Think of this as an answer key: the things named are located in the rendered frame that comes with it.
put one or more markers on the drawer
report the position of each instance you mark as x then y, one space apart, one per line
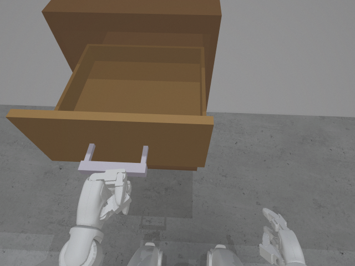
124 97

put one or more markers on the robot thigh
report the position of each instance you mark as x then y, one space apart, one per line
222 257
147 255

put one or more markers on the handle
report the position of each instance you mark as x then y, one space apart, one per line
88 167

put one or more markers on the cabinet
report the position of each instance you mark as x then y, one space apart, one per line
182 23

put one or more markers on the left robot thigh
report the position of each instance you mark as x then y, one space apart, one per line
147 255

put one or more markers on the right robot hand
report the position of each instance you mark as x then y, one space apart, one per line
285 247

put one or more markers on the left robot forearm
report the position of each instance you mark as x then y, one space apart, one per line
83 248

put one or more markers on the right robot thigh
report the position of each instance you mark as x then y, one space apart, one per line
222 257

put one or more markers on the left robot hand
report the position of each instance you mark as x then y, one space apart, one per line
111 187

